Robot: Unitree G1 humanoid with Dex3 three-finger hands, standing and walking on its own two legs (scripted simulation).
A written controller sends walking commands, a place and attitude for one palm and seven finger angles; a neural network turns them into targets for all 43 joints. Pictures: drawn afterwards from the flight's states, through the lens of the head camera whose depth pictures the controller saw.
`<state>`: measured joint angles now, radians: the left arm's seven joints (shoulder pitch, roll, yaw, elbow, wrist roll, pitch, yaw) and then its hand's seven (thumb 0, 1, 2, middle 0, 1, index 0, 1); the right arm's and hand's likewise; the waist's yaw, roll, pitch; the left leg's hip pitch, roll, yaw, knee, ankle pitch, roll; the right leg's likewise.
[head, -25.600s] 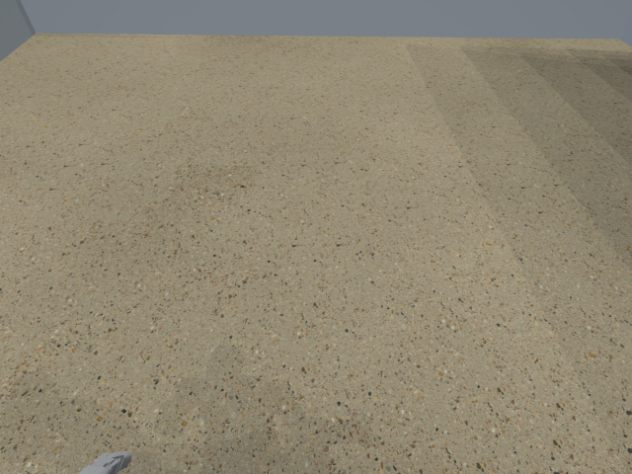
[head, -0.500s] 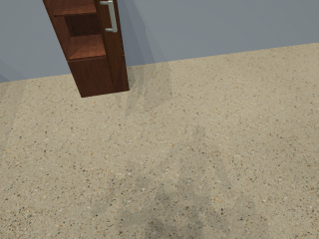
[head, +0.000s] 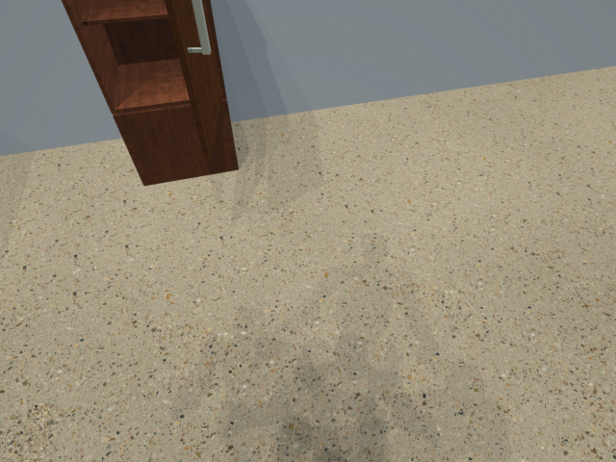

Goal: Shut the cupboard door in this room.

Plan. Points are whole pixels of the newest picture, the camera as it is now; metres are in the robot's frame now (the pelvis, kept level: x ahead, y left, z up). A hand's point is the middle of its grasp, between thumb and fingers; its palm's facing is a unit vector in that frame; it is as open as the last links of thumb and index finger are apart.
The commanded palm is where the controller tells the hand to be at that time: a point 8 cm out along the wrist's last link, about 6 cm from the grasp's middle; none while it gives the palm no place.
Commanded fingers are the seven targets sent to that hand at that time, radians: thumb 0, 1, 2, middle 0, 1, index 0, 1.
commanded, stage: walk around to get in front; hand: left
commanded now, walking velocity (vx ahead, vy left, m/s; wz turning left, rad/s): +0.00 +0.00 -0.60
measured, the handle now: (193, 24) +1.09 +0.39 +0.07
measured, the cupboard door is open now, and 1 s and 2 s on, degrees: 77 77 77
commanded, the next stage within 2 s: none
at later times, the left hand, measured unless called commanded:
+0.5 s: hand out of the picture +0.06 +0.11 -0.16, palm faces -0.18 -0.95 -0.27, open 7.3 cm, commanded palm none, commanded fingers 0.00 0.90 0.90 -0.20 -0.30 -0.20 -0.30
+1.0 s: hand (222, 432) +0.19 +0.15 -0.18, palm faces -0.37 -0.90 -0.22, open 7.3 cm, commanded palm none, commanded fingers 0.00 0.90 0.90 -0.20 -0.30 -0.20 -0.30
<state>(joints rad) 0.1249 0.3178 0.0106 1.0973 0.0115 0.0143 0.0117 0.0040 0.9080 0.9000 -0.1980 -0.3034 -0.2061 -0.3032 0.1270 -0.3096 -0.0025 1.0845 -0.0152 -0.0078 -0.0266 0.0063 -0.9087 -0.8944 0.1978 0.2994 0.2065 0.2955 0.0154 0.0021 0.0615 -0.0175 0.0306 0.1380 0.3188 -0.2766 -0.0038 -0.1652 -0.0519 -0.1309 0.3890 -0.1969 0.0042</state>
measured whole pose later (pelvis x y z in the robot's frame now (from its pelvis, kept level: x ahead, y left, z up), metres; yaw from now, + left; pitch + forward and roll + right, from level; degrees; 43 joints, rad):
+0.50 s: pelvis -0.01 -0.08 +0.00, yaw -14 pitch +0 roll +4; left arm 0.25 0.18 0.04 0.98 0.01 0.02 0.00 0.00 0.91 0.90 -0.20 -0.30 -0.21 -0.30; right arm 0.11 -0.26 -0.07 0.97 -0.02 0.05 0.00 0.01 -0.91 -0.89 0.20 0.30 0.20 0.30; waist 0.03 0.01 0.13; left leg -0.49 0.07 -0.01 1.20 -0.31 -0.06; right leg -0.28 0.05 -0.01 0.49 -0.21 -0.10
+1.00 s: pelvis +0.13 -0.04 -0.01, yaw -29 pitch +2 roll -1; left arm 0.40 0.22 0.06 0.99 0.02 -0.02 -0.01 0.00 0.91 0.90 -0.20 -0.30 -0.21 -0.30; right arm 0.12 -0.21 -0.04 0.88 -0.01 -0.02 0.01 0.01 -0.91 -0.89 0.20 0.30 0.20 0.30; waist 0.07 -0.01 0.03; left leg -0.34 0.02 0.00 0.54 -0.27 -0.05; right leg -0.14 0.10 0.24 0.48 -0.35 -0.03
